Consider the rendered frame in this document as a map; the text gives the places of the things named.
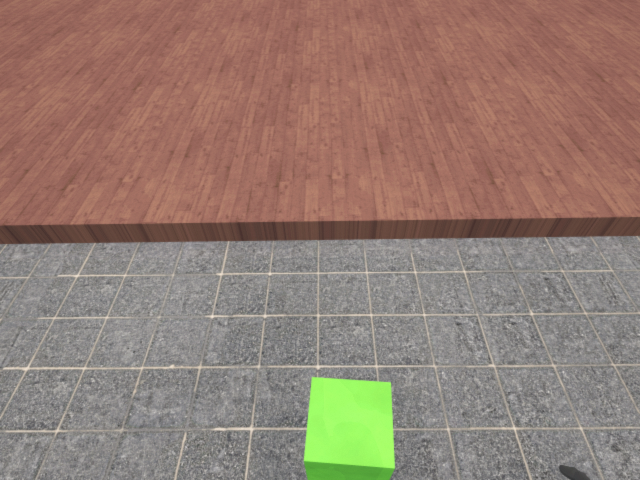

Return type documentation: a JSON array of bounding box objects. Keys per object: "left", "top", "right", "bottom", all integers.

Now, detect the carton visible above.
[{"left": 304, "top": 377, "right": 395, "bottom": 480}]

